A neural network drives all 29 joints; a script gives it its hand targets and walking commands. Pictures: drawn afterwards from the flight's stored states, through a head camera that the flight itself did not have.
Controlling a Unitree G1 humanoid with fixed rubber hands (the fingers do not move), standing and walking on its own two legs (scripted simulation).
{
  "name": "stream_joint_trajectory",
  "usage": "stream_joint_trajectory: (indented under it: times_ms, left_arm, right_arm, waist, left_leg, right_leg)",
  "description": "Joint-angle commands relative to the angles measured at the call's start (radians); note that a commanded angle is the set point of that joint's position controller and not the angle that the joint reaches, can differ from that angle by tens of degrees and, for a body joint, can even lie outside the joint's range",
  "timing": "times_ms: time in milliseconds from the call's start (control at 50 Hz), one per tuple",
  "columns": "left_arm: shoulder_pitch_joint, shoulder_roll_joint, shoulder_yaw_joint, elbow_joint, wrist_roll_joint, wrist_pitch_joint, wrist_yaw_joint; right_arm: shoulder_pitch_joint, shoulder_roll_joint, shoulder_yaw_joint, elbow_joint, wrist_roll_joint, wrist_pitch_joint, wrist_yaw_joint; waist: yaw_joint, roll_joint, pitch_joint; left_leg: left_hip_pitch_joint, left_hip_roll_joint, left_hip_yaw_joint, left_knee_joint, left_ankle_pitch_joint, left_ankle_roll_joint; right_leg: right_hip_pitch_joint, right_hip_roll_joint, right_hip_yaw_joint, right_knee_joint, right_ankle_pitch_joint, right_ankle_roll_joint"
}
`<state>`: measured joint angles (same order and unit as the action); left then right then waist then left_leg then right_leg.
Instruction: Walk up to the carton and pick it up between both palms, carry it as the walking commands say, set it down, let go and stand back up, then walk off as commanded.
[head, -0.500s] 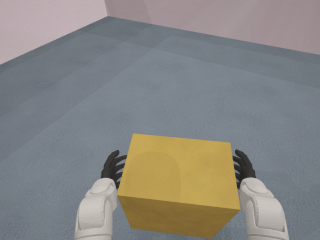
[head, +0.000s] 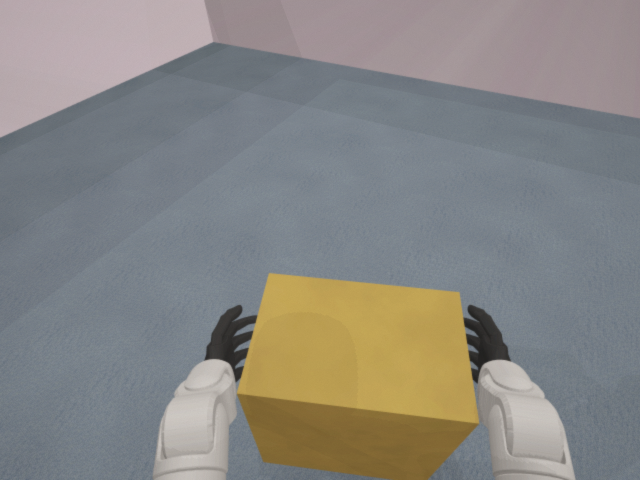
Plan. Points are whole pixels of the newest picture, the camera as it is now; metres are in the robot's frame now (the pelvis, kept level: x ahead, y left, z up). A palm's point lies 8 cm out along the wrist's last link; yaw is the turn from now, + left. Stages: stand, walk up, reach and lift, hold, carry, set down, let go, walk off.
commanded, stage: carry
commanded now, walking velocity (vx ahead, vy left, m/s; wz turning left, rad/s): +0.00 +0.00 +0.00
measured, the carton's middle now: (351, 385) +0.27 +0.00 -0.03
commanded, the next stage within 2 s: hold in 0.42 s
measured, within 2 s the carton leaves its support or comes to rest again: neither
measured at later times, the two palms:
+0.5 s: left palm (220, 378) +0.25 +0.16 +0.03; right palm (493, 379) +0.25 -0.17 +0.03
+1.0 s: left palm (193, 397) +0.22 +0.18 +0.05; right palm (485, 387) +0.23 -0.14 +0.06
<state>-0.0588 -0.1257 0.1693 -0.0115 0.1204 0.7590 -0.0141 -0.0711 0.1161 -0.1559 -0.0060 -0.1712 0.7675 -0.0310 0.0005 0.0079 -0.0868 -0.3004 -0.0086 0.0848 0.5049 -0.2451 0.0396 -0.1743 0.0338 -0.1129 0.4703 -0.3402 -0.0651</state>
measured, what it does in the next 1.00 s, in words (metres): shifts its weight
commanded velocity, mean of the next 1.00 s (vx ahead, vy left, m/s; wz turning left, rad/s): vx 0.00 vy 0.00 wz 0.00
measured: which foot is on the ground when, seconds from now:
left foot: down 0.00-1.00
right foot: down 0.00-1.00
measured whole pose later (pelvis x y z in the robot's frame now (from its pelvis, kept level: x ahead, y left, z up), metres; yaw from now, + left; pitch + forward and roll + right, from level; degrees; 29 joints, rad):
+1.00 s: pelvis -0.07 +0.01 +0.00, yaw -5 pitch -11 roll +1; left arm -0.33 -0.11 0.37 0.34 0.22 0.72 -0.06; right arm -0.38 0.13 -0.28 0.42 -0.27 0.69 -0.04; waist 0.09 -0.01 0.06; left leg -0.10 -0.04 -0.01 0.46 -0.17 0.01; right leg -0.05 0.07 0.04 0.53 -0.28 -0.06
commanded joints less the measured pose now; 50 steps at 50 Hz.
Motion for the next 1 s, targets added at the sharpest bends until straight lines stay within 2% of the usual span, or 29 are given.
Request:
stream_joint_trajectory:
  times_ms: [0,20,80,140,160,260,320,340,400,420,440,460,480,520,540,560,580,620,660,700,720,740,800,840,880,900,920,960,980]
  left_arm:
    - [-0.414,-0.626,-0.591,-0.068,-0.153,-0.018,-0.108]
    - [-0.439,-0.652,-0.608,-0.121,-0.182,-0.019,-0.105]
    - [-0.400,-0.638,-0.589,-0.058,-0.153,-0.014,-0.108]
    - [-0.438,-0.637,-0.607,-0.125,-0.175,-0.016,-0.104]
    - [-0.410,-0.634,-0.596,-0.067,-0.154,-0.012,-0.106]
    - [-0.394,-0.647,-0.594,-0.075,-0.167,-0.009,-0.104]
    - [-0.402,-0.636,-0.592,-0.062,-0.154,-0.011,-0.106]
    - [-0.432,-0.639,-0.600,-0.125,-0.180,-0.014,-0.102]
    - [-0.414,-0.626,-0.588,-0.079,-0.157,-0.013,-0.103]
    - [-0.259,-0.508,-0.524,0.058,-0.073,-0.018,-0.081]
    - [-0.236,-0.536,-0.556,-0.008,-0.089,-0.045,-0.083]
    - [-0.227,-0.555,-0.595,-0.067,-0.117,-0.067,-0.083]
    - [-0.230,-0.557,-0.609,-0.091,-0.131,-0.072,-0.084]
    - [-0.347,-0.549,-0.617,-0.159,-0.152,-0.087,-0.098]
    - [-0.307,-0.544,-0.582,-0.134,-0.149,-0.083,-0.098]
    - [-0.305,-0.532,-0.587,-0.148,-0.155,-0.087,-0.101]
    - [-0.321,-0.505,-0.552,-0.127,-0.159,-0.086,-0.105]
    - [-0.322,-0.490,-0.543,-0.100,-0.150,-0.086,-0.126]
    - [-0.354,-0.492,-0.521,-0.065,-0.149,-0.082,-0.146]
    - [-0.411,-0.476,-0.485,-0.011,-0.136,-0.074,-0.159]
    - [-0.491,-0.498,-0.497,-0.022,-0.147,-0.069,-0.166]
    - [-0.511,-0.503,-0.470,0.025,-0.133,-0.062,-0.169]
    - [-0.675,-0.556,-0.428,0.110,-0.125,-0.052,-0.189]
    - [-0.748,-0.619,-0.397,0.181,-0.117,-0.052,-0.203]
    - [-0.810,-0.689,-0.368,0.268,-0.111,-0.047,-0.219]
    - [-0.811,-0.709,-0.341,0.322,-0.093,-0.044,-0.224]
    - [-0.834,-0.745,-0.341,0.341,-0.097,-0.045,-0.231]
    - [-0.848,-0.812,-0.333,0.382,-0.087,-0.044,-0.235]
    - [-0.853,-0.844,-0.339,0.399,-0.085,-0.040,-0.237]
  right_arm:
    - [-0.386,0.626,0.558,-0.075,0.184,-0.027,0.159]
    - [-0.414,0.646,0.572,-0.141,0.212,-0.030,0.157]
    - [-0.387,0.632,0.563,-0.085,0.189,-0.025,0.160]
    - [-0.391,0.640,0.562,-0.115,0.205,-0.026,0.159]
    - [-0.378,0.628,0.557,-0.081,0.187,-0.023,0.162]
    - [-0.384,0.637,0.569,-0.119,0.200,-0.022,0.155]
    - [-0.378,0.630,0.562,-0.080,0.190,-0.022,0.162]
    - [-0.408,0.634,0.573,-0.145,0.215,-0.025,0.157]
    - [-0.381,0.627,0.559,-0.087,0.194,-0.022,0.158]
    - [-0.272,0.578,0.520,0.040,0.175,-0.025,0.147]
    - [-0.290,0.582,0.558,-0.030,0.187,-0.061,0.142]
    - [-0.280,0.602,0.576,-0.068,0.189,-0.086,0.145]
    - [-0.275,0.624,0.578,-0.071,0.183,-0.088,0.144]
    - [-0.352,0.637,0.594,-0.104,0.194,-0.097,0.147]
    - [-0.381,0.626,0.619,-0.120,0.202,-0.097,0.148]
    - [-0.364,0.630,0.619,-0.121,0.204,-0.103,0.145]
    - [-0.376,0.626,0.603,-0.078,0.184,-0.099,0.144]
    - [-0.334,0.655,0.600,-0.053,0.168,-0.097,0.135]
    - [-0.358,0.675,0.589,-0.023,0.157,-0.093,0.132]
    - [-0.403,0.667,0.547,0.034,0.138,-0.086,0.130]
    - [-0.452,0.672,0.527,0.054,0.137,-0.093,0.130]
    - [-0.491,0.672,0.507,0.092,0.137,-0.092,0.133]
    - [-0.629,0.697,0.430,0.205,0.120,-0.102,0.149]
    - [-0.716,0.750,0.412,0.273,0.122,-0.107,0.172]
    - [-0.823,0.766,0.382,0.312,0.120,-0.113,0.195]
    - [-0.852,0.787,0.370,0.363,0.121,-0.111,0.210]
    - [-0.855,0.810,0.353,0.399,0.109,-0.111,0.222]
    - [-0.889,0.854,0.347,0.455,0.120,-0.114,0.254]
    - [-0.895,0.865,0.339,0.470,0.117,-0.114,0.266]
  waist:
    - [0.001,-0.015,-0.209]
    - [0.001,-0.007,-0.205]
    - [0.000,-0.010,-0.205]
    - [0.001,0.008,-0.229]
    - [0.001,0.000,-0.220]
    - [0.000,-0.028,-0.226]
    - [0.001,-0.002,-0.221]
    - [-0.001,-0.004,-0.218]
    - [0.000,-0.003,-0.222]
    - [0.026,0.050,-0.100]
    - [0.023,0.043,-0.172]
    - [0.022,0.057,-0.196]
    - [0.030,0.009,-0.198]
    - [0.047,0.001,-0.195]
    - [0.079,-0.034,-0.200]
    - [0.090,-0.012,-0.204]
    - [0.092,-0.076,-0.197]
    - [0.091,-0.078,-0.174]
    - [0.099,-0.080,-0.145]
    - [0.096,-0.059,-0.101]
    - [0.073,-0.039,-0.072]
    - [0.088,-0.029,-0.044]
    - [0.078,-0.006,-0.001]
    - [0.091,-0.007,0.010]
    - [0.079,-0.002,0.007]
    - [0.102,0.013,0.001]
    - [0.077,-0.010,-0.004]
    - [0.095,0.020,-0.015]
    - [0.085,0.013,-0.013]
  left_leg:
    - [0.112,0.158,-0.114,-0.050,0.296,0.022]
    - [0.110,0.157,-0.114,-0.053,0.296,0.020]
    - [0.108,0.154,-0.116,-0.057,0.289,0.025]
    - [0.114,0.156,-0.116,-0.052,0.313,0.025]
    - [0.109,0.153,-0.111,-0.055,0.293,0.025]
    - [0.107,0.152,-0.112,-0.043,0.312,0.030]
    - [0.106,0.147,-0.103,-0.038,0.294,0.025]
    - [0.102,0.147,-0.105,-0.040,0.279,0.024]
    - [0.099,0.146,-0.104,-0.040,0.284,0.024]
    - [0.383,-0.020,-0.212,-0.096,0.575,-0.026]
    - [0.447,-0.003,-0.238,-0.072,0.712,-0.027]
    - [0.459,0.006,-0.255,-0.079,0.734,-0.030]
    - [0.446,0.002,-0.252,-0.094,0.722,-0.036]
    - [0.418,0.010,-0.244,-0.106,0.646,-0.043]
    - [0.412,0.006,-0.234,-0.116,0.640,-0.040]
    - [0.401,-0.005,-0.220,-0.119,0.614,-0.045]
    - [0.412,-0.008,-0.218,-0.122,0.543,-0.039]
    - [0.420,-0.006,-0.202,-0.137,0.460,-0.045]
    - [0.406,0.001,-0.190,-0.143,0.382,-0.042]
    - [0.424,0.006,-0.178,-0.137,0.275,-0.042]
    - [0.463,0.003,-0.176,-0.124,0.219,-0.039]
    - [0.480,0.005,-0.175,-0.123,0.174,-0.036]
    - [0.526,-0.007,-0.167,-0.082,0.036,-0.036]
    - [0.517,-0.011,-0.160,-0.059,0.001,-0.038]
    - [0.518,-0.016,-0.155,-0.047,-0.030,-0.043]
    - [0.510,-0.019,-0.154,-0.051,-0.037,-0.044]
    - [0.521,-0.015,-0.153,-0.042,-0.034,-0.046]
    - [0.520,-0.006,-0.154,-0.062,-0.008,-0.054]
    - [0.518,-0.003,-0.155,-0.065,-0.001,-0.056]
  right_leg:
    - [0.038,-0.171,0.105,-0.059,0.381,0.023]
    - [0.039,-0.171,0.102,-0.056,0.376,0.022]
    - [0.038,-0.171,0.107,-0.057,0.373,0.020]
    - [0.053,-0.172,0.103,-0.053,0.380,0.021]
    - [0.043,-0.173,0.105,-0.056,0.374,0.022]
    - [0.058,-0.175,0.102,-0.042,0.432,0.018]
    - [0.054,-0.179,0.107,-0.046,0.449,0.019]
    - [0.045,-0.177,0.106,-0.045,0.434,0.018]
    - [0.049,-0.176,0.107,-0.043,0.431,0.018]
    - [0.004,-0.046,0.261,-0.076,0.619,0.045]
    - [0.004,-0.049,0.278,-0.067,0.737,0.061]
    - [0.016,-0.047,0.297,-0.079,0.738,0.051]
    - [0.052,-0.047,0.304,-0.089,0.765,0.055]
    - [0.096,-0.041,0.300,-0.088,0.726,0.060]
    - [0.116,-0.035,0.296,-0.097,0.715,0.063]
    - [0.132,-0.040,0.302,-0.105,0.724,0.065]
    - [0.106,-0.044,0.299,-0.120,0.666,0.072]
    - [0.116,-0.060,0.296,-0.122,0.704,0.094]
    - [0.110,-0.068,0.299,-0.133,0.629,0.096]
    - [0.052,-0.084,0.304,-0.157,0.448,0.086]
    - [-0.031,-0.089,0.305,-0.170,0.308,0.062]
    - [-0.073,-0.095,0.297,-0.180,0.201,0.050]
    - [-0.220,-0.112,0.312,-0.202,-0.064,0.011]
    - [-0.248,-0.116,0.316,-0.201,-0.141,0.003]
    - [-0.264,-0.106,0.312,-0.194,-0.209,-0.007]
    - [-0.249,-0.109,0.314,-0.197,-0.223,-0.007]
    - [-0.270,-0.104,0.313,-0.198,-0.240,-0.009]
    - [-0.255,-0.092,0.296,-0.178,-0.199,-0.005]
    - [-0.250,-0.087,0.295,-0.176,-0.186,-0.006]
